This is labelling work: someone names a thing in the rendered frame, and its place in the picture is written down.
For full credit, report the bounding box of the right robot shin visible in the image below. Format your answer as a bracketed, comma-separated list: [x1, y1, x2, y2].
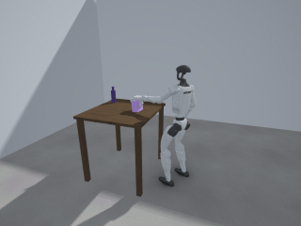
[175, 144, 186, 172]

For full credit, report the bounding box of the left robot upper arm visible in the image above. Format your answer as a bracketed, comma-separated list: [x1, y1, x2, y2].
[155, 85, 180, 104]

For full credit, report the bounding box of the left robot hand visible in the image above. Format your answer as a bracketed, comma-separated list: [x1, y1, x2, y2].
[130, 95, 144, 107]

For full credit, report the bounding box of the robot shin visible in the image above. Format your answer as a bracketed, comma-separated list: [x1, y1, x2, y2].
[160, 152, 171, 181]
[175, 144, 186, 172]

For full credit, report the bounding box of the right robot upper arm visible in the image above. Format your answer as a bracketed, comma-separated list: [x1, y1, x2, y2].
[189, 85, 196, 108]

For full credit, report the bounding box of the table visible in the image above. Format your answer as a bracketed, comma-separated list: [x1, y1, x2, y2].
[73, 98, 166, 197]

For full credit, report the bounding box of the left robot shin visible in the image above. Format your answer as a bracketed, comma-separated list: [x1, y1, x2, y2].
[160, 152, 171, 181]

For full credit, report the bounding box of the sponge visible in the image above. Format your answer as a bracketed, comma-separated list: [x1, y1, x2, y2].
[131, 100, 143, 113]

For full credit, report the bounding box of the robot right forearm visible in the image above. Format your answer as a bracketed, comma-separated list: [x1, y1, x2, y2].
[183, 107, 194, 119]

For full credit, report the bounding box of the robot left forearm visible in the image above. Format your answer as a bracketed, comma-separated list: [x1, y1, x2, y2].
[140, 95, 159, 104]

